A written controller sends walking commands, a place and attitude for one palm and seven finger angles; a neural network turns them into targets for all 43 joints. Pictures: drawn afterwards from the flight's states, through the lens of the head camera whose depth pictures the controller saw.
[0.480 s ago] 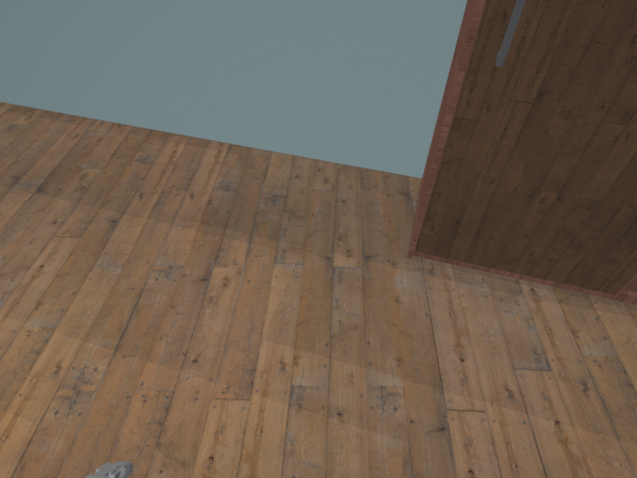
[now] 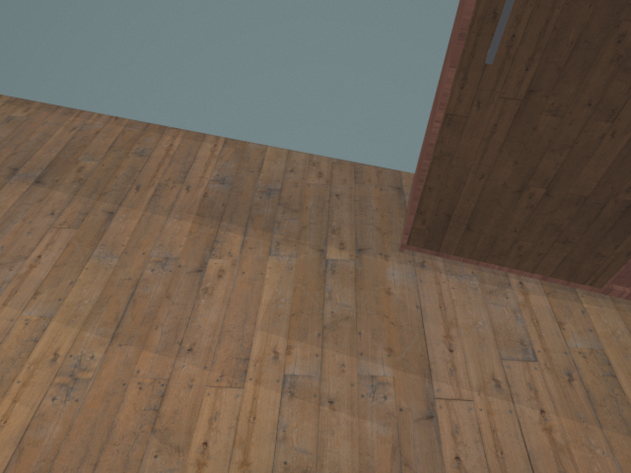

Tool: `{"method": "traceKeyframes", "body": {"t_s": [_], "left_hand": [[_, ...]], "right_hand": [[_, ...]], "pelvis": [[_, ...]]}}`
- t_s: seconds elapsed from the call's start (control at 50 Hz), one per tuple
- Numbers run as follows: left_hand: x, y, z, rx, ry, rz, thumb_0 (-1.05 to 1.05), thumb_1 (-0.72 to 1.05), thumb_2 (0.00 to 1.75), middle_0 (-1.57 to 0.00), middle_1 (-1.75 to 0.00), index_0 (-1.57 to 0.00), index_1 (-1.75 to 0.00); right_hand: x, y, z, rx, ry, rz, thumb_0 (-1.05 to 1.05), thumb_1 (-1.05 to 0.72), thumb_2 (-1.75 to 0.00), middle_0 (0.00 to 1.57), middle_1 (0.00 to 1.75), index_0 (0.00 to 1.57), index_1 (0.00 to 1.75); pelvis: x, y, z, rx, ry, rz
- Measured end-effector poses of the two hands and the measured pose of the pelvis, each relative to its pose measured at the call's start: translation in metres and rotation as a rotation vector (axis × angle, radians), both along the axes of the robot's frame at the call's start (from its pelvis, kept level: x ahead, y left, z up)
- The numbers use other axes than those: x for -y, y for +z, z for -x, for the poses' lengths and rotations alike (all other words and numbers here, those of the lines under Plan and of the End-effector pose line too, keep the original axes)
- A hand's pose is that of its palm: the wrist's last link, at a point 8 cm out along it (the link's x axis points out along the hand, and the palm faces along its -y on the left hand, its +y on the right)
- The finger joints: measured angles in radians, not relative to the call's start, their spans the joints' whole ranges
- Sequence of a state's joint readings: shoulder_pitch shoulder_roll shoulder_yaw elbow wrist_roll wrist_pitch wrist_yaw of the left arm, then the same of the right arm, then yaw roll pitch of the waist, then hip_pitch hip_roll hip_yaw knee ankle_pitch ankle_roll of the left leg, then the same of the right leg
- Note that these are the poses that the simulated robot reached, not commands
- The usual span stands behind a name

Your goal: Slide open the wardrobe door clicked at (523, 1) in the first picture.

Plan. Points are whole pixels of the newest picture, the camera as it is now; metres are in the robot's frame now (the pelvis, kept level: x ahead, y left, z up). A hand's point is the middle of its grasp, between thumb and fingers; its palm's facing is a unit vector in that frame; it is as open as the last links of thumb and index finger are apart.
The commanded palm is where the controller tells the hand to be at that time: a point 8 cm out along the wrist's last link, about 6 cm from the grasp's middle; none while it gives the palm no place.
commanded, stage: stand and wait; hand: left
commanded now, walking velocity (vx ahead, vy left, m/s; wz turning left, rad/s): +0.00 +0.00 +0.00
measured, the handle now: out of the picture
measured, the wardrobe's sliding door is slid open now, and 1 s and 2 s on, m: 0.00 0.00 0.00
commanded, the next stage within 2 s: look at it before walking up in 0.34 s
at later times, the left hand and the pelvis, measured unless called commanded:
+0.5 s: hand out of the picture +0.07 +0.24 -0.15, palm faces -0.04 -0.94 -0.33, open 7.4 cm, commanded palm none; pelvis +0.00 +0.00 +0.00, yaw +0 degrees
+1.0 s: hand out of the picture +0.09 +0.24 -0.15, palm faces -0.03 -0.94 -0.33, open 7.4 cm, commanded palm none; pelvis +0.01 +0.00 +0.00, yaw +0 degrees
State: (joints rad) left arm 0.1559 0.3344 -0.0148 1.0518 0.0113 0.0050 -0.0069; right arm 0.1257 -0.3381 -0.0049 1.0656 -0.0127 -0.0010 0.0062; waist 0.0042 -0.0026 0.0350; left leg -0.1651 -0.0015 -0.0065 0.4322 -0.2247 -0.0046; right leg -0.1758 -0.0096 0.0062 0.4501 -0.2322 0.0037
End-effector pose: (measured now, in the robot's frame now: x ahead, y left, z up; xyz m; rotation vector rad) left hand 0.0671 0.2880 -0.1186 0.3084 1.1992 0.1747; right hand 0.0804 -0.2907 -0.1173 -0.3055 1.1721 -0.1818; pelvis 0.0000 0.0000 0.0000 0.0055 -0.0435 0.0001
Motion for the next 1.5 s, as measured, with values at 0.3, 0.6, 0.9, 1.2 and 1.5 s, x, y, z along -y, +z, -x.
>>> {"method": "traceKeyframes", "body": {"t_s": [0.3,0.6,0.9,1.2,1.5], "left_hand": [[-0.004,0.003,0.005,-0.011,0.003,-0.013,0.01,0.9,0.9,-0.2,-0.3,-0.21,-0.29],[0.0,0.002,-0.003,-0.014,-0.001,-0.005,0.01,0.9,0.9,-0.2,-0.3,-0.21,-0.29],[0.0,0.003,-0.012,-0.012,0.002,-0.007,0.01,0.9,0.9,-0.2,-0.3,-0.21,-0.29],[0.003,-0.001,-0.016,-0.031,-0.004,-0.009,0.01,0.9,0.9,-0.2,-0.3,-0.2,-0.29],[0.064,-0.028,-0.014,-0.085,-0.136,0.048,0.01,0.91,0.9,-0.2,-0.3,-0.2,-0.29]], "right_hand": [[0.003,-0.004,0.025,-0.057,-0.023,-0.004,0.01,-0.9,-0.9,0.2,0.3,0.2,0.3],[0.001,-0.003,0.013,-0.049,-0.016,-0.008,0.01,-0.9,-0.9,0.2,0.3,0.2,0.3],[0.003,0.001,-0.008,-0.026,-0.006,-0.002,0.01,-0.9,-0.9,0.2,0.3,0.2,0.3],[0.0,-0.001,-0.011,-0.01,-0.036,-0.001,0.01,-0.9,-0.9,0.2,0.3,0.2,0.3],[-0.01,-0.052,0.065,-0.033,-0.245,-0.128,0.01,-0.9,-0.9,0.21,0.3,0.2,0.3]], "pelvis": [[0.001,0.002,0.005,0.001,0.0,0.001],[0.001,0.003,-0.001,-0.01,-0.001,0.0],[0.003,0.004,-0.01,-0.01,-0.002,0.001],[0.003,0.002,-0.012,-0.015,-0.039,0.001],[0.023,-0.027,0.008,-0.017,-0.229,-0.031]]}}
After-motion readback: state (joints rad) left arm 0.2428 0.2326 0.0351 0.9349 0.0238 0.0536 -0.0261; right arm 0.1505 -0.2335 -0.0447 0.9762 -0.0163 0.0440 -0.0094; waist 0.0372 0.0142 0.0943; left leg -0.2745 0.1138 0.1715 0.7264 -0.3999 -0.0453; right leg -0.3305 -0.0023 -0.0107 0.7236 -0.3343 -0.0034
